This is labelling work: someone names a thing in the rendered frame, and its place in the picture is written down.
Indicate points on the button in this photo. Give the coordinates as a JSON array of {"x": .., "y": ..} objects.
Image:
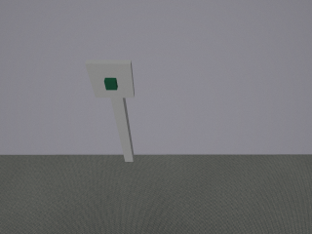
[{"x": 110, "y": 84}]

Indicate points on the panel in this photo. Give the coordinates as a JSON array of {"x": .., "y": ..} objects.
[{"x": 122, "y": 70}]

